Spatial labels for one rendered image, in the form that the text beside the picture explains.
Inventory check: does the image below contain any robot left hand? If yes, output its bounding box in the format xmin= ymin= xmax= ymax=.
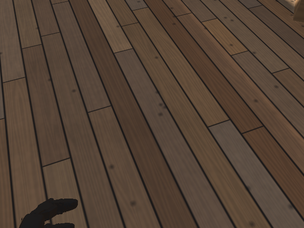
xmin=19 ymin=198 xmax=78 ymax=228

